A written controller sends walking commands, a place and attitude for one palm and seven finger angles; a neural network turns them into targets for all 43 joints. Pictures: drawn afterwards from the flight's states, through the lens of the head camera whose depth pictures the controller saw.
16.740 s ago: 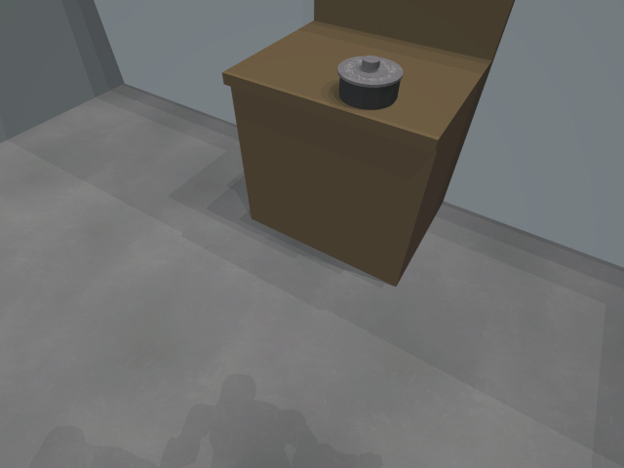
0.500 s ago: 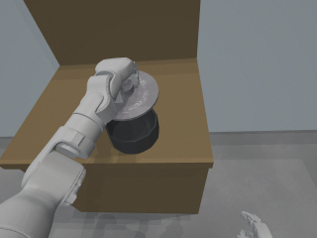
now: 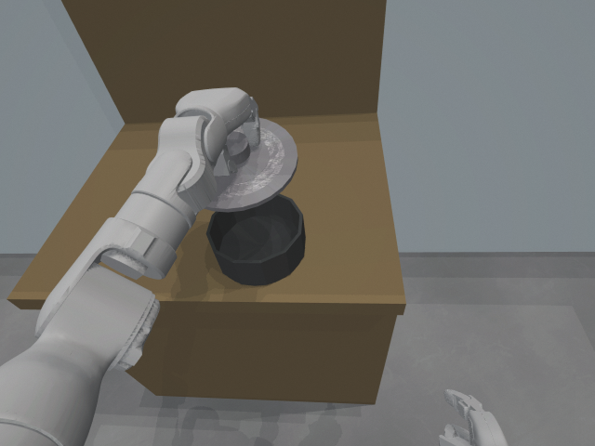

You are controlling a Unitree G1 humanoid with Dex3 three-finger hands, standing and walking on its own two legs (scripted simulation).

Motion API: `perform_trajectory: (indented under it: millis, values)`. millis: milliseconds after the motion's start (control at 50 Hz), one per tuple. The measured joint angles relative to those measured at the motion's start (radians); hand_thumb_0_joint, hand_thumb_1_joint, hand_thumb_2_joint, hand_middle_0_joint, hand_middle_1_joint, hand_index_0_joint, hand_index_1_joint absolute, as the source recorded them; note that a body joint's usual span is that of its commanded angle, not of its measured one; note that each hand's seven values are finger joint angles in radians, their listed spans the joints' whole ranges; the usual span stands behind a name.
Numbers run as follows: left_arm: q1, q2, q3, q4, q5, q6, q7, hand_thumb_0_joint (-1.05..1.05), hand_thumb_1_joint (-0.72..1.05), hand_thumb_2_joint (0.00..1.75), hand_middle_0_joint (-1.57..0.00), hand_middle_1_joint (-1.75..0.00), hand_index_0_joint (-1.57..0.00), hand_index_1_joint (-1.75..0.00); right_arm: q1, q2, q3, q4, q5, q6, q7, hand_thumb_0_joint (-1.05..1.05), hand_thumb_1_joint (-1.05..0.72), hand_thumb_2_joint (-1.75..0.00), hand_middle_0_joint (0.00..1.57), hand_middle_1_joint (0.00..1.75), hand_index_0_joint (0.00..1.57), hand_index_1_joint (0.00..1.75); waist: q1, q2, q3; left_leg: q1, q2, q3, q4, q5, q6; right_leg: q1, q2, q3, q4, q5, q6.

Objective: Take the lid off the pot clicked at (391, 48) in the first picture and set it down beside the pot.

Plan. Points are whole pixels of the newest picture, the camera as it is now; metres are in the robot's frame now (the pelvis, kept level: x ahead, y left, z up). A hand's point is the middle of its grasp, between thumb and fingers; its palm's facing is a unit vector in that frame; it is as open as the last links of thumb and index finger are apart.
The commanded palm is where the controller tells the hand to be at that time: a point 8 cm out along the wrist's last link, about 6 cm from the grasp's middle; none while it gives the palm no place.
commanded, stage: move the lid sideways beside the pot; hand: left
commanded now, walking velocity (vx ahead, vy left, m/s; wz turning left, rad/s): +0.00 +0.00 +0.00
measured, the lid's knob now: (232, 148) +0.48 +0.10 +0.17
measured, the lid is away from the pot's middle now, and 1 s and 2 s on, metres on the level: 0.00 0.10 0.22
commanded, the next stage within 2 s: none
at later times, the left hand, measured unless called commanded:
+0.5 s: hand (206, 148) +0.46 +0.13 +0.19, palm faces -0.22 -0.02 -0.98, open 8.0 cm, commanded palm +0.44 +0.15 +0.26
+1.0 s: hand (159, 154) +0.45 +0.19 +0.19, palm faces -0.24 +0.00 -0.97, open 7.9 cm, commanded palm +0.44 +0.20 +0.26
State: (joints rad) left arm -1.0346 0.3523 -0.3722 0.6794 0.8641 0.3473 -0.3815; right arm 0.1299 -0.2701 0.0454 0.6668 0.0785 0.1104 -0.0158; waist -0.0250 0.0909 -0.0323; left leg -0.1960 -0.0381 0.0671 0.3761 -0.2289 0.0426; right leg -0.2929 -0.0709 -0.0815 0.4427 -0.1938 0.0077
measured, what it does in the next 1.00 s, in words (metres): stands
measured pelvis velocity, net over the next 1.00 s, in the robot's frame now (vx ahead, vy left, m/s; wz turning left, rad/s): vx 0.00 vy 0.01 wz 0.01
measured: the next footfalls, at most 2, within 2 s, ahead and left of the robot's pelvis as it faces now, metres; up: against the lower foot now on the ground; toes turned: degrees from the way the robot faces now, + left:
none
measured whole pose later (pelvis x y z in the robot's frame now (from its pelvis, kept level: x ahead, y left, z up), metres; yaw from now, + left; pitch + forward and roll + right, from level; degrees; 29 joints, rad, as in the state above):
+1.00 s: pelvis +0.00 +0.01 +0.00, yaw +1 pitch +4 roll +0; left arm -0.97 0.54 -0.26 0.65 0.88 0.19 -0.45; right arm 0.16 -0.29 0.04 0.65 0.08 0.11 -0.03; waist -0.03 0.08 -0.02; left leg -0.21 -0.04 0.05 0.37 -0.23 0.05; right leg -0.28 -0.07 -0.10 0.39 -0.17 0.02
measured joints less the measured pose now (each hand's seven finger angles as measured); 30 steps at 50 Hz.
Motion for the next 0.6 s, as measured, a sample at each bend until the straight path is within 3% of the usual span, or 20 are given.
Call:
perform_trajectory:
  millis: [120,180,300,600]
  values:
    - [-0.001,0.009,-0.011,0.002,-0.012,-0.039,-0.002,0.0,0.16,0.85,-0.68,-0.91,-0.66,-0.9,0.023,-0.005,-0.006,0.007,0.0,-0.024,-0.014,0.01,-0.91,-0.9,0.19,0.3,0.2,0.29,-0.002,-0.004,0.011,0.001,-0.003,0.0,-0.003,0.004,0.002,0.001,-0.002,0.001,-0.003,0.004,0.002]
    - [-0.003,0.009,0.018,0.02,-0.015,-0.059,0.016,0.0,0.16,0.85,-0.68,-0.91,-0.66,-0.9,0.029,-0.006,-0.003,0.017,-0.003,-0.032,-0.018,0.01,-0.91,-0.9,0.19,0.3,0.2,0.29,-0.006,-0.007,0.011,0.001,-0.002,0.004,-0.006,0.005,0.003,-0.002,-0.001,0.005,-0.005,0.007,0.002]
    - [-0.016,0.028,0.048,0.062,0.017,-0.054,0.036,-0.01,0.16,0.85,-0.68,-0.91,-0.66,-0.9,0.042,-0.009,-0.006,0.02,-0.004,-0.031,-0.016,0.01,-0.91,-0.9,0.19,0.3,0.2,0.29,-0.018,-0.006,0.01,-0.007,-0.001,0.012,-0.011,0.007,0.003,-0.012,0.002,0.013,-0.01,0.011,0.003]
    - [0.044,0.103,0.096,-0.003,0.021,-0.085,-0.031,-0.01,0.16,0.84,-0.67,-0.91,-0.66,-0.9,0.039,-0.02,-0.01,-0.004,0.001,-0.022,-0.019,0.01,-0.91,-0.9,0.19,0.3,0.2,0.29,-0.015,-0.004,0.013,0.002,0.004,0.006,-0.013,0.0,0.004,0.006,0.007,0.007,-0.027,0.011,0.003]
